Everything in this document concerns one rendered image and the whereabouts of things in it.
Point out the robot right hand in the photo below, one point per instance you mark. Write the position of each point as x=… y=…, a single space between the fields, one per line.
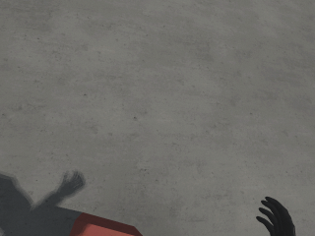
x=279 y=216

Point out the carton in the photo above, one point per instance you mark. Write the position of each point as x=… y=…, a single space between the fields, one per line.
x=91 y=225

